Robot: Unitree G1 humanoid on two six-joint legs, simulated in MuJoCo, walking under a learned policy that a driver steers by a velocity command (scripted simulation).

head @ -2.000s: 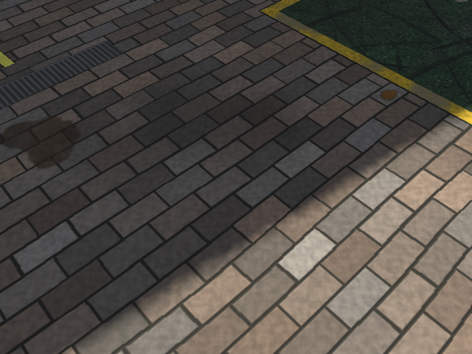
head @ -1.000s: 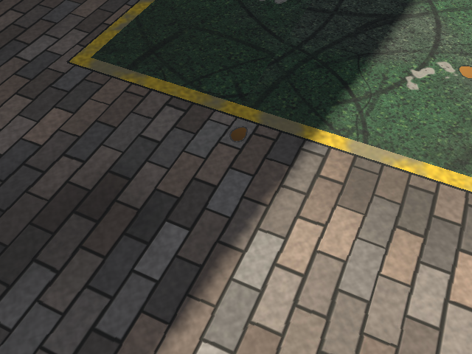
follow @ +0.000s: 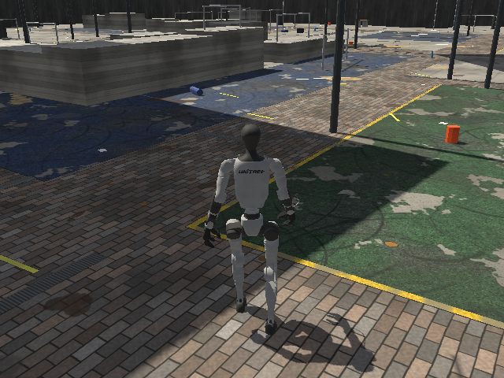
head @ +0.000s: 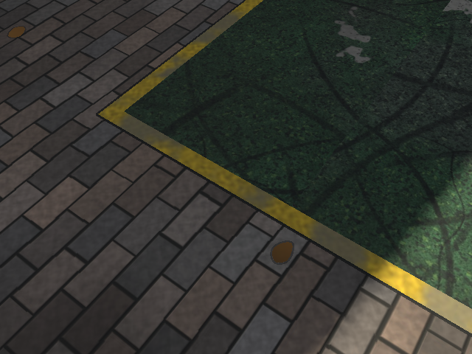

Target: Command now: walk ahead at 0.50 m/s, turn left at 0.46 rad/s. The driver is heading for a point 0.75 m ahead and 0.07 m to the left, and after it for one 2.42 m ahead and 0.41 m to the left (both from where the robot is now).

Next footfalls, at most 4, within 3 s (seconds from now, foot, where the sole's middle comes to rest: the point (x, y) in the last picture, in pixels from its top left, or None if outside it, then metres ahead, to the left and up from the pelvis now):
0.44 right None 0.44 -0.09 -0.75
0.96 left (181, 277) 0.66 0.21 -0.75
1.38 right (254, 244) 0.78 0.00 -0.75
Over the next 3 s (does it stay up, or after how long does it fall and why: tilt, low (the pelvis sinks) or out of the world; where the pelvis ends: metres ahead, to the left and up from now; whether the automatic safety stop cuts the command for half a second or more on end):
stays up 0.92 0.12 0.01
